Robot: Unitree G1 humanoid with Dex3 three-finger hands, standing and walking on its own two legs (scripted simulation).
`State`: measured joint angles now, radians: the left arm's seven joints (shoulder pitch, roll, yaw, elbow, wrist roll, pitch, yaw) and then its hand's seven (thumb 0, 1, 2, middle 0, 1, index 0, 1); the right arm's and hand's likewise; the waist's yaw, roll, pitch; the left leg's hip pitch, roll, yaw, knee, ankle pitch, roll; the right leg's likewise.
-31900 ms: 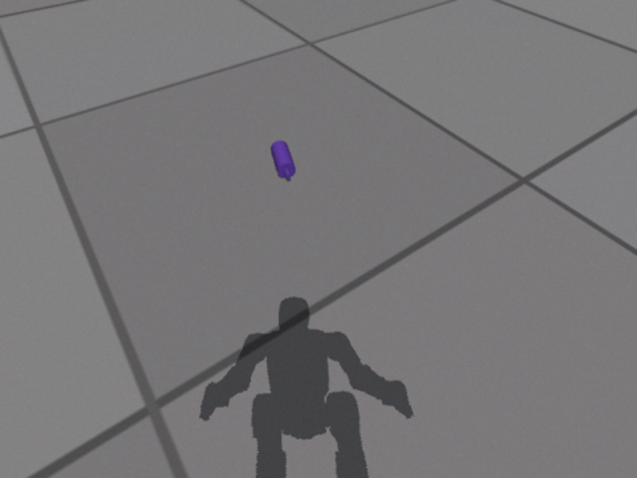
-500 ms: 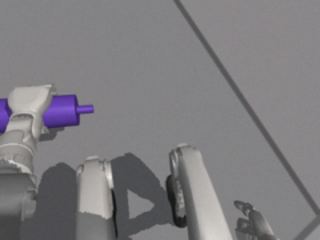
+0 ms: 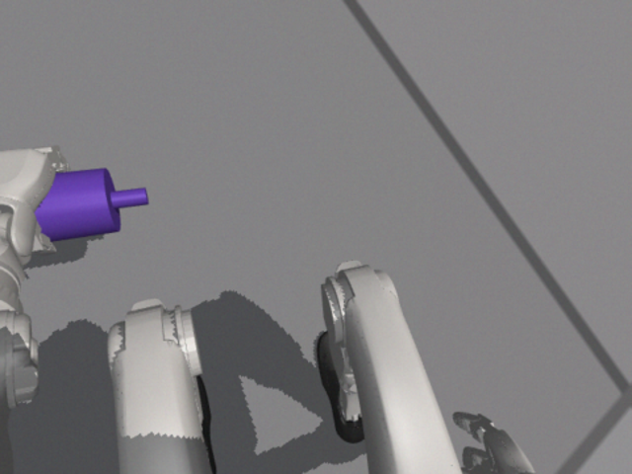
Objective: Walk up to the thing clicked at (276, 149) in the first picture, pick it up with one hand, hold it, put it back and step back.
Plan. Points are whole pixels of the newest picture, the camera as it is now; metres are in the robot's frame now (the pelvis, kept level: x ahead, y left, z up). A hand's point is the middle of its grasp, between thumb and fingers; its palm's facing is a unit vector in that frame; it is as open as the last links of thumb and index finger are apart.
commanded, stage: crouch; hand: left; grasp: from above
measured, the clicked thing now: (53, 207) +0.47 +0.27 -0.18
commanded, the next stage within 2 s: lower in 0.26 s
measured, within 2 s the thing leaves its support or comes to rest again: neither
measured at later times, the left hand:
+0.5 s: hand (38, 211) +0.47 +0.29 -0.19, palm faces -0.47 -0.06 -0.88, open 11.4 cm
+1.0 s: hand (56, 217) +0.48 +0.29 -0.25, palm faces -0.46 -0.07 -0.88, open 11.4 cm
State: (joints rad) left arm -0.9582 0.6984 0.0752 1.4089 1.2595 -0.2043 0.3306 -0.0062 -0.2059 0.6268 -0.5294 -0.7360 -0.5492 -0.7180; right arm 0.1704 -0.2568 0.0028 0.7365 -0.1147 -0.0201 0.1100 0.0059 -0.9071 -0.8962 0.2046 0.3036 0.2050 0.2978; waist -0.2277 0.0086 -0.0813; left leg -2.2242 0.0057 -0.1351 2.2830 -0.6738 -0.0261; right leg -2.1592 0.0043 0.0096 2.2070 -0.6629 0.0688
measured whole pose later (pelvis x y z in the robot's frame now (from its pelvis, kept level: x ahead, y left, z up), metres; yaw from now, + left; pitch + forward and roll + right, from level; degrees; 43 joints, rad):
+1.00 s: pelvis +0.01 +0.01 -0.06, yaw -4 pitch +33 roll -10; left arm -1.03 0.84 0.13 1.61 1.34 -0.25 0.48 0.00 -0.20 0.56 -0.60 -0.62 -0.63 -0.60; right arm 0.15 -0.27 0.11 0.73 -0.19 -0.06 0.15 0.00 -0.91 -0.89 0.20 0.30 0.20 0.30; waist -0.30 -0.04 0.01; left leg -2.37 -0.01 -0.19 2.48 -0.70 -0.02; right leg -2.28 0.03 -0.02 2.37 -0.68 0.07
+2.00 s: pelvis +0.01 +0.01 -0.07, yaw -7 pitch +29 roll -14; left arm -1.02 0.96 0.17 1.72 1.37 -0.28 0.57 0.00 -0.20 0.53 -0.65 -0.55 -0.68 -0.53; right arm 0.11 -0.31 0.20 0.70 -0.27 -0.13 0.22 0.00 -0.91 -0.90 0.20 0.30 0.20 0.30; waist -0.35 -0.09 0.09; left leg -2.38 -0.01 -0.25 2.58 -0.73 -0.02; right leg -2.26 0.05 -0.06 2.41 -0.68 0.07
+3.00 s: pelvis +0.01 +0.02 -0.07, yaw -8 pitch +29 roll -14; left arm -1.02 0.99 0.16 1.72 1.33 -0.26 0.56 0.00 -0.47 0.99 -0.13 -1.01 -0.12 -1.01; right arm 0.08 -0.32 0.23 0.68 -0.28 -0.17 0.25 0.00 -0.90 -0.90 0.20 0.30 0.20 0.30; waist -0.35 -0.10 0.11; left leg -2.37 0.00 -0.26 2.58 -0.74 -0.01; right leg -2.25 0.04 -0.08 2.40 -0.68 0.07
